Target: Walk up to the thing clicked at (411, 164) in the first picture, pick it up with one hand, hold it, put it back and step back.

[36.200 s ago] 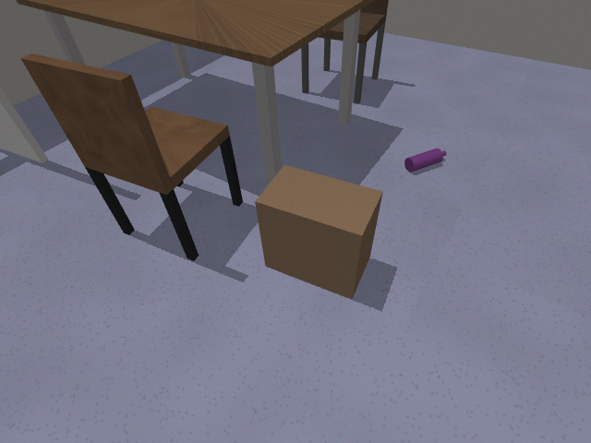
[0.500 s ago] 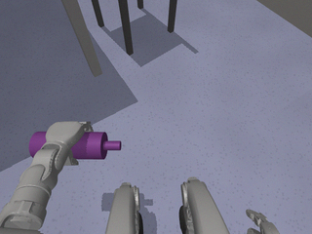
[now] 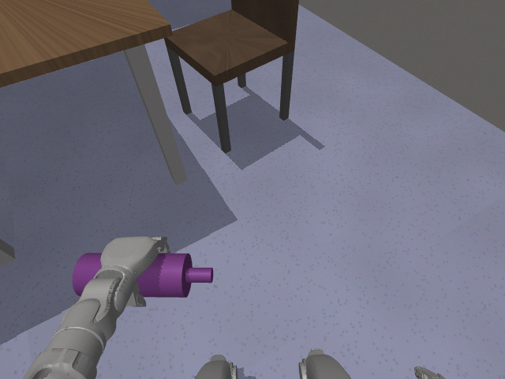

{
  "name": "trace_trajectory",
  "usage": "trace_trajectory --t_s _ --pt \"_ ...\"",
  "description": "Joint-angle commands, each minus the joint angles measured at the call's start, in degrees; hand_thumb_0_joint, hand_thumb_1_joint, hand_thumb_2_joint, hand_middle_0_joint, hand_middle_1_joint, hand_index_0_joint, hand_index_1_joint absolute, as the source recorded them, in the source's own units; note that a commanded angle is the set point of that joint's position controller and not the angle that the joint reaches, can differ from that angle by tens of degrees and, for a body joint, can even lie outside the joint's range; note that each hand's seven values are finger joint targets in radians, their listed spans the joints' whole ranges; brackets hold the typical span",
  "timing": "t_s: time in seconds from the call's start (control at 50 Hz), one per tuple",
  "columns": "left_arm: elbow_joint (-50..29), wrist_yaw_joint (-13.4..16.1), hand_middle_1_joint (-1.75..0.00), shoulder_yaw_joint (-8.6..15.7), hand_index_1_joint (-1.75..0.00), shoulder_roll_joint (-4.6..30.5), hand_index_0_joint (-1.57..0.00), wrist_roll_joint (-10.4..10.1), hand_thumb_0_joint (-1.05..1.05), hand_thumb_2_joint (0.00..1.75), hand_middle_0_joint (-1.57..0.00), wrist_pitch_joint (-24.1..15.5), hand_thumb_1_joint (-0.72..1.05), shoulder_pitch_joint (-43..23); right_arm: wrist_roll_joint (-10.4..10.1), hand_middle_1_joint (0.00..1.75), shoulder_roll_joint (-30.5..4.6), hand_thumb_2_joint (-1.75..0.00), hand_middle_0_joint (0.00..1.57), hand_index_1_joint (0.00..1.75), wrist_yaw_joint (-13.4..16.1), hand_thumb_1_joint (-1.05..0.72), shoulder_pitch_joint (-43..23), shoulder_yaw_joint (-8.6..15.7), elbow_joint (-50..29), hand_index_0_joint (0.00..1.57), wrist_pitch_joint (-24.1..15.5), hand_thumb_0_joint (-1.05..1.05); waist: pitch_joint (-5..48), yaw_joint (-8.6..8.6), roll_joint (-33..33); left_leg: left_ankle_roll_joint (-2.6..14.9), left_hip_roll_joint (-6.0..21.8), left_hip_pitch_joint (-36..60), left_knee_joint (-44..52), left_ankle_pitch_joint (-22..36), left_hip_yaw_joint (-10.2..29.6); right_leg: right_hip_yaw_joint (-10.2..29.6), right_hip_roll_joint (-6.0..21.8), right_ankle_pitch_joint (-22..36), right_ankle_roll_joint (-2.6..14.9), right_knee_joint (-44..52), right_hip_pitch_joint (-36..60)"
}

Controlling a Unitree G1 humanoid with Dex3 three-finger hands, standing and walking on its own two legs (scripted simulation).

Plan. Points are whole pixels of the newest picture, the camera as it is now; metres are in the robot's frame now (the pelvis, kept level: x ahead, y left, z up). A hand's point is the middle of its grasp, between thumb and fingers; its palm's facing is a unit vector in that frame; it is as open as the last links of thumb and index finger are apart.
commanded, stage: lift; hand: left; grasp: from above
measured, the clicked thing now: (148, 274) +0.34 +0.22 -0.09
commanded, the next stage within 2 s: hold in 0.24 s
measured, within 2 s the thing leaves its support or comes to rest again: neither
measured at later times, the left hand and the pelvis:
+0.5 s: hand (133, 257) +0.34 +0.22 -0.01, palm faces -0.48 -0.01 -0.88, open 10.7 cm; pelvis +0.03 +0.00 +0.05, yaw +0 degrees
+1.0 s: hand (131, 254) +0.33 +0.21 +0.02, palm faces -0.47 -0.01 -0.88, open 10.7 cm; pelvis +0.03 -0.01 +0.06, yaw -1 degrees
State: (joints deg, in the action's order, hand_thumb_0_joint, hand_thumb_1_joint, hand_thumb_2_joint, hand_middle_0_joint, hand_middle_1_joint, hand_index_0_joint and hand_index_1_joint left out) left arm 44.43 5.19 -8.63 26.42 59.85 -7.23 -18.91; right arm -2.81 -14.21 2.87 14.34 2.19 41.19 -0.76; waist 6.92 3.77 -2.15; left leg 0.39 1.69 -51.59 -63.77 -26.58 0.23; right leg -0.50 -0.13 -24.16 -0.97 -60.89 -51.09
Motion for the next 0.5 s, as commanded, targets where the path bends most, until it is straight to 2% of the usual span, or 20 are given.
trace_trajectory --t_s 0.0,0.04,0.1,0.14,0.16,0.2,0.24,0.26,0.3,0.38,0.4,0.46,0.48 --pt "-9.7 2.3 -0.83 5.3 -0.83 12.6 -0.92 -1.4 0.00 0.97 -0.92 1.0 0.56 -16.0 0.0 0.30 -8.7 -0.90 0.20 0.30 0.6 -0.91 1.0 2.7 -5.9 0.20 -2.0 0.00 16.3 -0.45 -1.5 0.01 -1.8 16.6 15.4 7.7 1.2 -0.1 -2.1 6.5 1.86 13.2 12.6" --pt "-10.1 1.6 -0.83 4.3 -0.83 11.4 -0.92 -1.7 0.00 0.96 -0.92 1.3 0.57 -15.0 0.0 0.30 -8.3 -0.90 0.20 0.30 0.6 -0.91 0.9 2.7 -5.8 0.20 -1.9 0.00 16.5 -0.71 -1.3 -0.03 -1.9 18.4 16.3 10.2 1.0 0.1 -2.1 8.6 1.99 14.2 14.1" --pt "-10.7 0.5 -0.83 4.4 -0.82 12.0 -0.91 -1.9 0.00 0.93 -0.90 1.4 0.55 -15.0 0.0 0.30 -8.3 -0.90 0.20 0.30 0.9 -0.91 1.2 2.8 -6.1 0.20 -1.8 0.00 15.9 -0.99 -0.9 0.07 -2.1 20.4 17.8 13.0 0.6 0.5 -2.0 10.9 1.96 16.1 17.1" --pt "-11.8 -0.1 -0.82 3.8 -0.82 11.0 -0.90 -2.3 0.00 0.93 -0.89 1.1 0.53 -14.6 0.0 0.30 -8.2 -0.90 0.20 0.30 0.9 -0.91 1.2 2.9 -6.3 0.20 -1.6 0.00 16.5 -1.01 0.2 0.18 -2.2 22.3 18.6 14.9 0.2 0.7 -1.9 12.8 1.98 17.3 18.5" --pt "-12.3 -0.5 -0.83 4.0 -0.82 11.1 -0.90 -2.5 0.00 0.93 -0.89 0.9 0.55 -15.3 0.1 0.30 -8.2 -0.90 0.20 0.30 1.0 -0.91 1.1 2.9 -6.3 0.20 -1.6 0.00 16.1 -0.64 -0.6 0.10 -2.1 22.8 18.9 15.4 0.3 0.7 -1.9 13.1 1.90 17.8 18.6" --pt "-12.1 -1.1 -0.83 4.7 -0.82 11.6 -0.91 -2.8 0.00 0.93 -0.90 0.6 0.55 -13.6 0.1 0.30 -8.1 -0.90 0.20 0.30 1.1 -0.91 1.0 2.8 -6.5 0.20 -1.3 0.00 15.5 -1.20 -0.1 0.18 -2.3 23.6 20.1 16.0 0.1 0.7 -1.8 13.5 1.93 18.9 20.4" --pt "-13.4 -1.2 -0.83 4.8 -0.82 11.8 -0.94 -2.7 0.00 0.96 -0.93 0.0 0.59 -14.7 0.2 0.30 -8.2 -0.90 0.20 0.30 1.2 -0.90 0.9 2.9 -6.5 0.20 -1.1 0.00 16.2 -1.07 -1.0 0.05 -2.2 25.5 20.7 17.3 0.0 0.8 -1.8 14.5 2.00 19.5 20.6" --pt "-12.9 -1.4 -0.84 4.2 -0.83 11.1 -0.94 -2.6 0.00 0.96 -0.93 0.0 0.59 -14.0 0.1 0.30 -8.0 -0.90 0.20 0.30 1.1 -0.91 0.7 2.8 -6.6 0.20 -1.0 0.00 14.9 -1.02 -1.0 0.04 -2.1 25.6 21.2 17.6 0.0 0.6 -1.9 14.6 2.01 19.9 21.4" --pt "-13.2 -1.0 -0.84 5.3 -0.83 11.9 -0.95 -1.8 0.00 0.99 -0.94 -0.3 0.59 -13.5 0.1 0.30 -8.0 -0.90 0.20 0.30 1.1 -0.91 0.4 2.8 -6.6 0.20 -0.7 0.00 14.6 -1.66 0.0 0.18 -2.5 25.9 21.8 17.7 -0.3 0.9 -1.7 15.0 1.89 21.0 22.5" --pt "-14.9 -1.1 -0.83 5.0 -0.81 11.7 -0.96 -1.6 0.00 0.94 -0.94 -0.3 0.62 -15.0 0.1 0.30 -8.0 -0.90 0.20 0.30 1.1 -0.90 0.4 2.9 -6.3 0.20 -0.3 0.00 15.6 -1.11 -0.6 0.08 -2.4 28.6 22.7 20.6 -0.6 1.3 -1.7 17.8 1.77 21.9 24.4" --pt "-13.5 -1.4 -0.82 4.6 -0.81 11.6 -0.97 -1.0 0.00 0.94 -0.95 0.0 0.63 -13.5 0.1 0.30 -8.0 -0.90 0.20 0.30 1.1 -0.91 -0.1 2.9 -6.4 0.20 -0.1 0.00 15.1 -1.48 -0.2 0.19 -2.5 28.7 22.7 21.9 -0.7 1.2 -1.6 19.2 1.65 22.1 24.9" --pt "-15.3 -2.1 -0.84 5.4 -0.82 12.5 -0.96 -1.5 0.00 0.98 -0.94 -0.3 0.62 -14.2 0.1 0.30 -8.4 -0.90 0.20 0.30 1.0 -0.90 -0.1 3.2 -6.6 0.20 0.4 0.00 15.7 -1.87 -0.6 0.15 -2.4 30.1 23.7 23.3 -0.8 1.1 -1.8 20.1 1.73 22.9 26.7" --pt "-15.0 -2.5 -0.82 4.4 -0.81 11.4 -0.96 -1.8 0.00 0.97 -0.95 -0.3 0.61 -14.1 0.0 0.30 -8.3 -0.90 0.20 0.30 1.0 -0.90 -0.3 3.1 -6.7 0.20 0.6 0.00 15.0 -1.48 -0.5 0.10 -2.3 30.5 24.2 23.4 -0.8 1.0 -1.9 19.9 1.83 23.0 26.6"
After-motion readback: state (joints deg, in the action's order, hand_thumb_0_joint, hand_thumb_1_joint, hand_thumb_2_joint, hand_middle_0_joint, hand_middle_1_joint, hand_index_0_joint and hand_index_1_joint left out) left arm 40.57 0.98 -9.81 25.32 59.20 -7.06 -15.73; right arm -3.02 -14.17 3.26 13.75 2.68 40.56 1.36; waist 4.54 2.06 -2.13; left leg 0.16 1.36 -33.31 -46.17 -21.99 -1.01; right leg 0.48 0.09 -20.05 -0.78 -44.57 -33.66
